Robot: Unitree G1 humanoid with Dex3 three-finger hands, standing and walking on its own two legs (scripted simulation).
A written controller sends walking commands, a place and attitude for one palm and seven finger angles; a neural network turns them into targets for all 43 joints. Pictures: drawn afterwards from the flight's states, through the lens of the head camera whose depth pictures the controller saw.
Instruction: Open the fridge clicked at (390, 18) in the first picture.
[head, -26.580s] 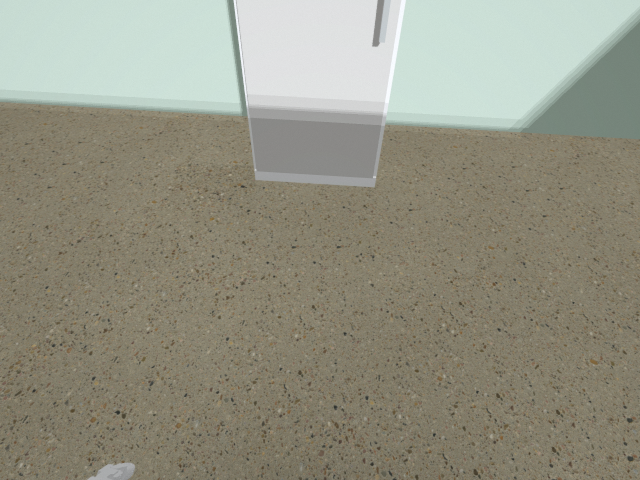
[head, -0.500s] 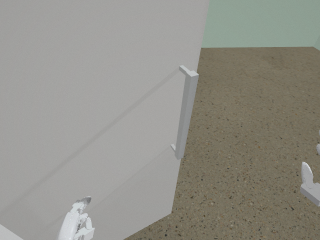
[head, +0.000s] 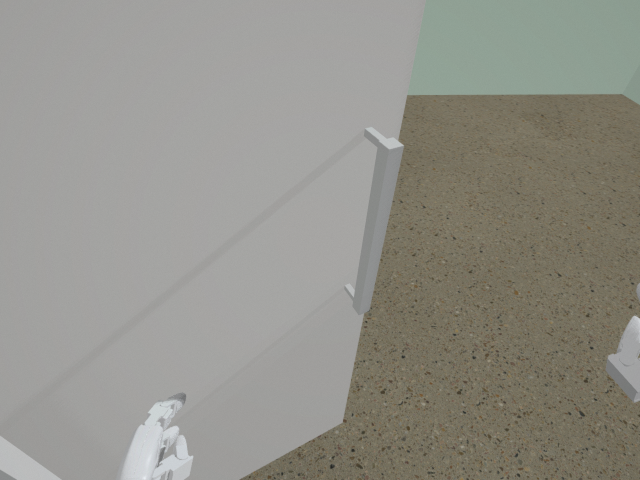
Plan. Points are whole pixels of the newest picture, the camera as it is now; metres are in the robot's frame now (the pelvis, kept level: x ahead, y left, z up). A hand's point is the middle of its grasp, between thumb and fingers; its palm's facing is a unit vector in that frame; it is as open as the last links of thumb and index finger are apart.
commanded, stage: step back with the hand held close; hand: right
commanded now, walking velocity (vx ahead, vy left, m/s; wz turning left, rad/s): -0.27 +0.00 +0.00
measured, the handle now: (365, 233) +0.42 -0.07 +0.11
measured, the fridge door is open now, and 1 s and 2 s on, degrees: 68 68 68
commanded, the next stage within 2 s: stop stepping back and stand still in 1.72 s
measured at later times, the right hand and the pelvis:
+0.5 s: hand out of the picture +0.15 -0.30 +0.15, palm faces +0.43 +0.77 -0.47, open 7.4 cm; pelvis -0.05 -0.03 -0.02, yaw +1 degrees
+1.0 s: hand out of the picture +0.11 -0.30 +0.16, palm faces +0.46 +0.76 -0.46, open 7.4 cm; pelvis -0.10 -0.03 -0.03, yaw +0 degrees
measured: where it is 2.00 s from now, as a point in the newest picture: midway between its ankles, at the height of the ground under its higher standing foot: outside the picture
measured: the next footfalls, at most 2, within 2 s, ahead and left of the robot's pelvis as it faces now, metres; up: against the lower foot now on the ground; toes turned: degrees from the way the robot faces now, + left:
left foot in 1.58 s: -0.21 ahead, +0.11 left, +0.00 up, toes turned +8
right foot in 1.74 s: -0.07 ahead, -0.15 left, +0.00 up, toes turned +7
